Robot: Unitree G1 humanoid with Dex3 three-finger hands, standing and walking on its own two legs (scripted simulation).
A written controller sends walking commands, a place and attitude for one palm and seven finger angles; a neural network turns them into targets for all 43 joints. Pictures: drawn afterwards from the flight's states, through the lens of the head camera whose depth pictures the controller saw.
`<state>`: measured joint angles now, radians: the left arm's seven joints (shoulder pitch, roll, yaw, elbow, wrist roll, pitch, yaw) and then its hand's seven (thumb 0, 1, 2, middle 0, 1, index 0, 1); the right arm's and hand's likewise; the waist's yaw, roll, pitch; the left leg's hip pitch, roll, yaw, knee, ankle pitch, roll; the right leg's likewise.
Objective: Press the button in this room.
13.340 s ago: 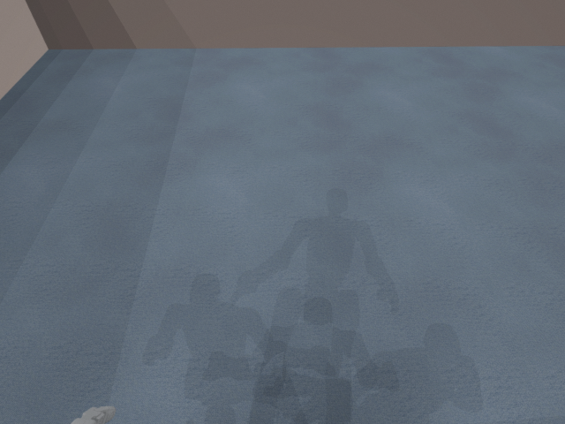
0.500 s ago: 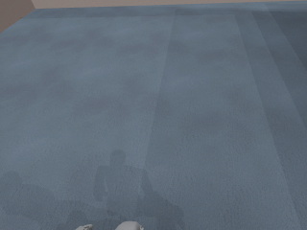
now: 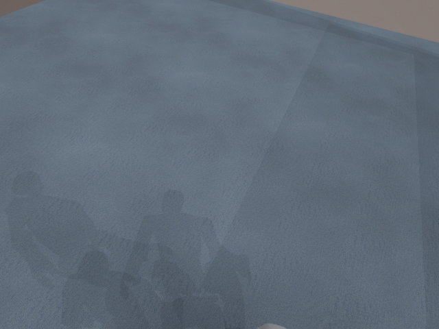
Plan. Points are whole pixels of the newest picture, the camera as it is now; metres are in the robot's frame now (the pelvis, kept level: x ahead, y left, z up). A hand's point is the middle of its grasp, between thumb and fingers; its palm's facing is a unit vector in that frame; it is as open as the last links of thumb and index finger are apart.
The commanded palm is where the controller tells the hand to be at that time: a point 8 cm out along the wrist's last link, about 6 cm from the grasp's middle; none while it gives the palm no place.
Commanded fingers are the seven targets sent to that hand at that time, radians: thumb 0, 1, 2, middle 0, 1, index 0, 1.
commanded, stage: turn or walk to find it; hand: left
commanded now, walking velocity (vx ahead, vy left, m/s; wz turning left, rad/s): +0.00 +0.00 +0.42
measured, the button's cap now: out of the picture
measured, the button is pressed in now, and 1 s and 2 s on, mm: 0 0 0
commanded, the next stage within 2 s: none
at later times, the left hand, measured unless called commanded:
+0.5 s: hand out of the picture +0.02 +0.14 -0.14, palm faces +0.22 -0.94 -0.28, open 7.4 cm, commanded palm none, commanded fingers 0.00 0.90 0.90 -0.20 -0.30 -0.20 -0.30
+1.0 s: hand out of the picture -0.13 +0.19 -0.18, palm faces +0.47 -0.85 -0.23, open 7.4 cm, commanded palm none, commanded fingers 0.00 0.90 0.90 -0.20 -0.30 -0.20 -0.30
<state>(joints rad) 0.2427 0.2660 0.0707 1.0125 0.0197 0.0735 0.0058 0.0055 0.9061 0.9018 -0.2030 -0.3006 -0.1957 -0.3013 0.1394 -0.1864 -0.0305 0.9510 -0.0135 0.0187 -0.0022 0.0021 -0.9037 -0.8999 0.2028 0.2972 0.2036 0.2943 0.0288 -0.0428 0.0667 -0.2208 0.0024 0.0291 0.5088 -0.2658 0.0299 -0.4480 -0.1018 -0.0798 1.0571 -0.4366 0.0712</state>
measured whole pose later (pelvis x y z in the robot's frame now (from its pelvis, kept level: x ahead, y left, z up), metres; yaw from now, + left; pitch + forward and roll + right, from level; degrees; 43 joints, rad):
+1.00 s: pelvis -0.07 -0.02 +0.00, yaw +25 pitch -1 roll -1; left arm 0.22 0.27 0.07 1.00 0.02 0.07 0.00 0.01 0.91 0.90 -0.20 -0.30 -0.20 -0.30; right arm 0.14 -0.18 -0.03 0.96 -0.01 0.02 0.00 0.00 -0.90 -0.90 0.20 0.30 0.20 0.29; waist 0.03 -0.04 0.06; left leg -0.21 0.00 0.02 0.49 -0.27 0.03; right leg -0.45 -0.10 -0.07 1.06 -0.43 0.08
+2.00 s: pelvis -0.12 -0.04 +0.01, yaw +49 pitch +0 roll -1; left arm 0.19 0.26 0.07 0.99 0.02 0.06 0.01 0.00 0.91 0.90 -0.20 -0.30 -0.20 -0.30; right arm 0.16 -0.18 -0.03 0.96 -0.01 0.01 -0.01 0.00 -0.90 -0.90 0.20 0.30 0.21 0.29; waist 0.02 -0.03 0.07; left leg -0.20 -0.01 0.01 0.44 -0.24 0.05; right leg -0.47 -0.10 -0.03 1.10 -0.38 0.09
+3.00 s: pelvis -0.14 -0.09 +0.00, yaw +75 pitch +0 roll -1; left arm 0.19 0.26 0.06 0.98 0.01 0.06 0.00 0.00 0.91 0.90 -0.20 -0.30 -0.20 -0.30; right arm 0.15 -0.18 -0.03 0.96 -0.01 0.01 0.00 0.00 -0.90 -0.90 0.20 0.30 0.21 0.29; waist 0.02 -0.03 0.07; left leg -0.21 -0.01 0.00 0.47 -0.25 0.03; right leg -0.46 -0.09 -0.05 1.05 -0.42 0.09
